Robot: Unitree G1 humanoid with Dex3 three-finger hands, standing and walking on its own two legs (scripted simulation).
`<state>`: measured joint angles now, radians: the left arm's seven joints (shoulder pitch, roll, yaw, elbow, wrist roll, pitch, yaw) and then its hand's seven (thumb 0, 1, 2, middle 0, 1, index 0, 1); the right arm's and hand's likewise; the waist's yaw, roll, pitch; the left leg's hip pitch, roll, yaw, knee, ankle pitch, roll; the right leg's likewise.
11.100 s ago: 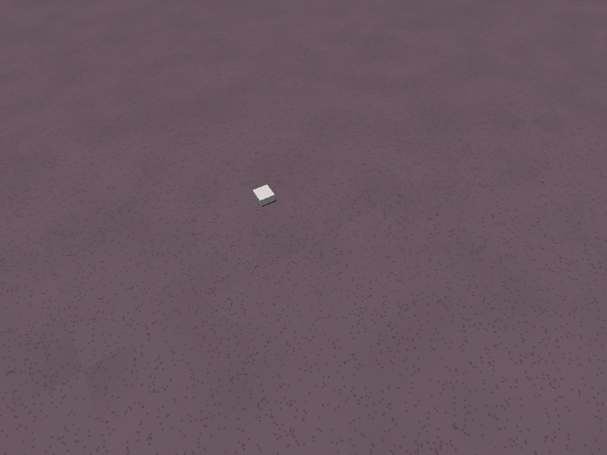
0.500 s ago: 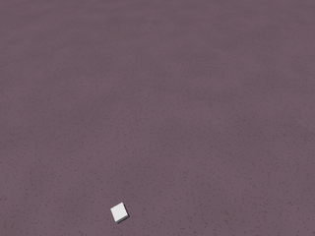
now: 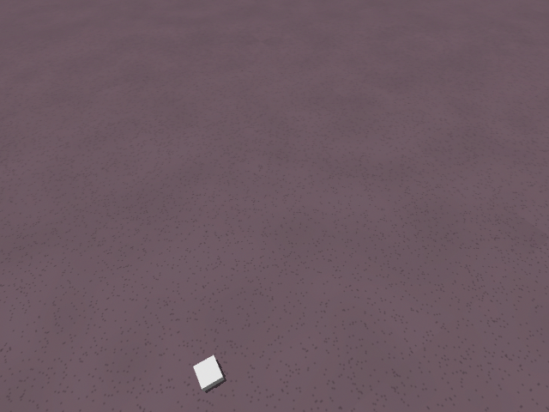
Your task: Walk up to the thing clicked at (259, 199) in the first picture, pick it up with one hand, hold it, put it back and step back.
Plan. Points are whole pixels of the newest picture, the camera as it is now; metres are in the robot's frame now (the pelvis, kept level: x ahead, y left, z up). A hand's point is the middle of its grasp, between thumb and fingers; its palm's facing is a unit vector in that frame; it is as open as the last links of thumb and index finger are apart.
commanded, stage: stand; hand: left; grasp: from above
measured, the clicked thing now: (208, 373) +0.36 +0.27 -0.76
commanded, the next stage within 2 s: rise first in 0.18 s
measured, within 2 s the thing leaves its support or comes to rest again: neither
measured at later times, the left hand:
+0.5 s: hand out of the picture +0.13 +0.26 -0.17, palm faces -0.02 -0.94 -0.35, open 8.7 cm
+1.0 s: hand out of the picture +0.11 +0.28 -0.25, palm faces -0.15 -0.80 -0.58, open 14.0 cm
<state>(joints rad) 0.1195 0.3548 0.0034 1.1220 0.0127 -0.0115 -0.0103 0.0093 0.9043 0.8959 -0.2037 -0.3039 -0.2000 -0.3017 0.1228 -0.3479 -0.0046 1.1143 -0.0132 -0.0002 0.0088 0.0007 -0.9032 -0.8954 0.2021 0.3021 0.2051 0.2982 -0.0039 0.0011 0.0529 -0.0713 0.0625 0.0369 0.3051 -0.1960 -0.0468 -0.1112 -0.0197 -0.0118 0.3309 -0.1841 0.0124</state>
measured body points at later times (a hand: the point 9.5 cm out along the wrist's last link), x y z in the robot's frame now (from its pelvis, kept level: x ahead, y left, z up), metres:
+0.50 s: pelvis -0.02 +0.00 -0.02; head +0.05 +0.01 +0.43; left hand +0.14 +0.30 -0.15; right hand +0.08 -0.27 -0.14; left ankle -0.02 +0.15 -0.75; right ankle +0.00 -0.13 -0.75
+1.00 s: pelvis -0.02 +0.02 -0.10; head +0.08 +0.03 +0.34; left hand +0.11 +0.32 -0.22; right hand +0.15 -0.23 -0.20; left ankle -0.02 +0.15 -0.75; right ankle +0.00 -0.13 -0.75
